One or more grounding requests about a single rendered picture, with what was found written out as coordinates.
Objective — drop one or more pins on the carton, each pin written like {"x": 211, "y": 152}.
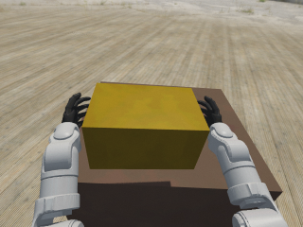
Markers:
{"x": 129, "y": 126}

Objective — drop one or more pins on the robot left forearm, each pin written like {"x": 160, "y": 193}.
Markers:
{"x": 59, "y": 175}

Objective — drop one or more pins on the robot right hand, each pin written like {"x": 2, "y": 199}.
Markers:
{"x": 212, "y": 111}

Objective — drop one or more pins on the pedestal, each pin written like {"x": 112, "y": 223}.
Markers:
{"x": 167, "y": 197}

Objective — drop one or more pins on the robot right forearm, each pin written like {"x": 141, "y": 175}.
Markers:
{"x": 245, "y": 188}

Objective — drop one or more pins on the robot left hand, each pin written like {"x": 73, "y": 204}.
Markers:
{"x": 71, "y": 113}

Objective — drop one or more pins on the right robot upper arm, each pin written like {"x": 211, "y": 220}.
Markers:
{"x": 262, "y": 217}

